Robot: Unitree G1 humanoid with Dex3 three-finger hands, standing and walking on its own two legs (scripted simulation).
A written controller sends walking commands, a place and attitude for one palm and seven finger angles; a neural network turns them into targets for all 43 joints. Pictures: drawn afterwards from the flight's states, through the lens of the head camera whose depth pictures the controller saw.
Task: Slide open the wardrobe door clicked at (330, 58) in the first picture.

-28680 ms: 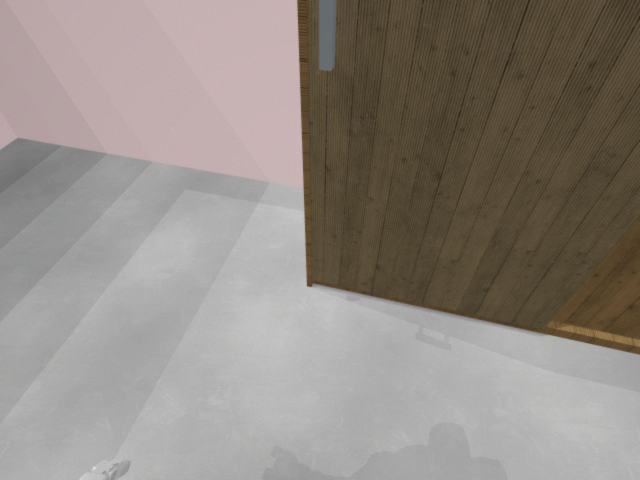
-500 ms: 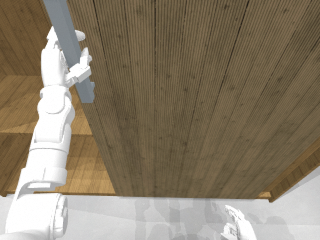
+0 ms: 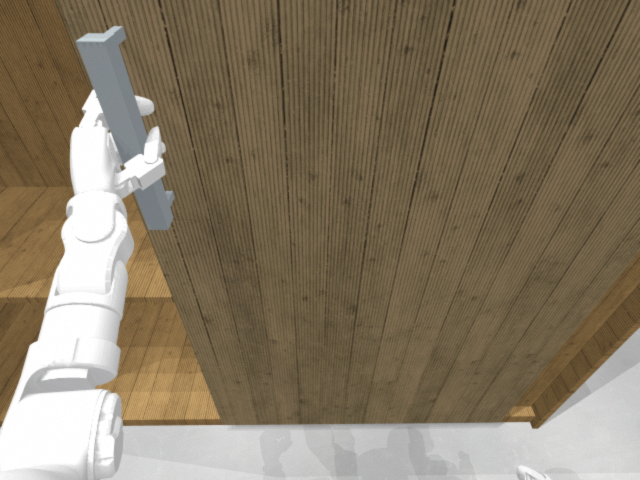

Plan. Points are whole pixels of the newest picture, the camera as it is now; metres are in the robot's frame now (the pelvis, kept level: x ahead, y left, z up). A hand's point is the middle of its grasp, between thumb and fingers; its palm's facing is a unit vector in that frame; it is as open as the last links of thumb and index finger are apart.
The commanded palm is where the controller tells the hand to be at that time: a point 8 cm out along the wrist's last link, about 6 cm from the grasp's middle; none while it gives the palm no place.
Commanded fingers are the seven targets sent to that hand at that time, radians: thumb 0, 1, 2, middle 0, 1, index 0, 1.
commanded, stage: stop walking and hold the door there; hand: left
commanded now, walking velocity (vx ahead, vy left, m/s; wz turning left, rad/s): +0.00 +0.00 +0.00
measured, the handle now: (140, 137) +0.44 +0.25 +0.24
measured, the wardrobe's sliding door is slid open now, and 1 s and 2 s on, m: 0.70 0.69 0.68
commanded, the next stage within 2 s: loosen the grip on the handle in 0.26 s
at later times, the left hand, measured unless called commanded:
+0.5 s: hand (143, 160) +0.40 +0.23 +0.24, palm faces +0.28 -0.96 -0.09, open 6.9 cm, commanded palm +0.38 +0.27 +0.21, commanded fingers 0.00 -0.07 0.43 -0.45 -1.40 -0.45 -1.40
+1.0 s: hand (149, 166) +0.40 +0.22 +0.23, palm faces +0.30 -0.94 -0.16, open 14.5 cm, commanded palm +0.38 +0.27 +0.21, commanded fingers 0.00 -0.55 0.20 -0.25 -1.15 -0.25 -1.15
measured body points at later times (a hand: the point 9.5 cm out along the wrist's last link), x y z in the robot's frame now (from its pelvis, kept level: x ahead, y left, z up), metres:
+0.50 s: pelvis -0.02 +0.00 +0.00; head -0.03 +0.01 +0.45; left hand +0.38 +0.28 +0.24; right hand +0.13 -0.25 -0.09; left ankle +0.08 +0.08 -0.73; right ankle -0.01 -0.10 -0.73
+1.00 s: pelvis -0.06 -0.01 -0.02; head -0.06 +0.00 +0.43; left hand +0.38 +0.27 +0.24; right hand -0.02 -0.28 -0.12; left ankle +0.08 +0.07 -0.73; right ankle -0.01 -0.10 -0.73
